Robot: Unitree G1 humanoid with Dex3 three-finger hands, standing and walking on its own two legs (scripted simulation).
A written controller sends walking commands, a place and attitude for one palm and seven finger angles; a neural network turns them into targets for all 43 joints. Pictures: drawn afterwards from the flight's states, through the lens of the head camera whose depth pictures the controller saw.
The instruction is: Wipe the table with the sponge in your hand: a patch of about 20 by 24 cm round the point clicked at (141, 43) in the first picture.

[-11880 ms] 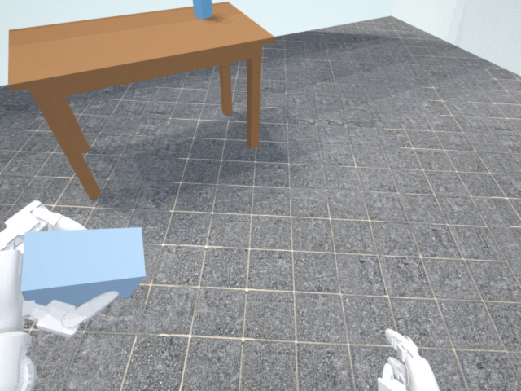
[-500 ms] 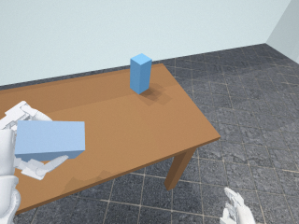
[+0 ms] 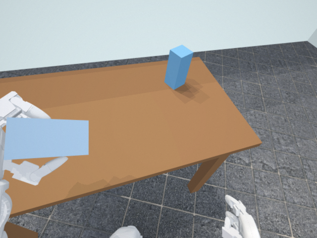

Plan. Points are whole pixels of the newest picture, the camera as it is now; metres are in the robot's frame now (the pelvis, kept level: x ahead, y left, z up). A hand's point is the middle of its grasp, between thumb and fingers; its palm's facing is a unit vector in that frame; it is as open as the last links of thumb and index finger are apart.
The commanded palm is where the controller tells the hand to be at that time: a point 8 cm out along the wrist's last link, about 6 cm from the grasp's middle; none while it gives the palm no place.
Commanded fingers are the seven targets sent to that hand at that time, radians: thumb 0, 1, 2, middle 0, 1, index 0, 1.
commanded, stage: come to a stop and stand still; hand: left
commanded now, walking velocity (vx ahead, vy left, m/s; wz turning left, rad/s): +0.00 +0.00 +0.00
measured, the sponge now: (58, 140) +0.24 +0.22 +0.16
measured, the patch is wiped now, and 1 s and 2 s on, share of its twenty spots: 0.00 0.00 0.00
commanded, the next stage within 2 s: look again from close up in 1.22 s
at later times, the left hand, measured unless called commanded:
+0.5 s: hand (31, 125) +0.25 +0.26 +0.18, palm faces +0.26 -0.87 -0.43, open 10.0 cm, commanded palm +0.20 +0.31 +0.18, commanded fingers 0.00 0.10 1.30 -1.20 -1.60 -1.20 -1.60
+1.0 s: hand (4, 108) +0.29 +0.34 +0.16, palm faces +0.26 -0.89 -0.38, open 10.0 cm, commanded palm +0.23 +0.38 +0.18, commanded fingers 0.00 0.10 1.30 -1.20 -1.60 -1.20 -1.60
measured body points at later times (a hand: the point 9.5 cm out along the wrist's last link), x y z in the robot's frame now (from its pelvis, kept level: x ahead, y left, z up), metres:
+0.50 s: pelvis +0.02 +0.05 +0.01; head +0.05 +0.07 +0.45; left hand +0.23 +0.31 +0.20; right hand +0.18 -0.19 -0.05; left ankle +0.12 +0.06 -0.73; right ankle -0.01 -0.08 -0.73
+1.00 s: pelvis +0.03 +0.12 -0.01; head +0.06 +0.16 +0.44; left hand +0.27 +0.39 +0.18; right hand +0.18 -0.12 -0.07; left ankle +0.06 +0.21 -0.73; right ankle +0.00 -0.02 -0.70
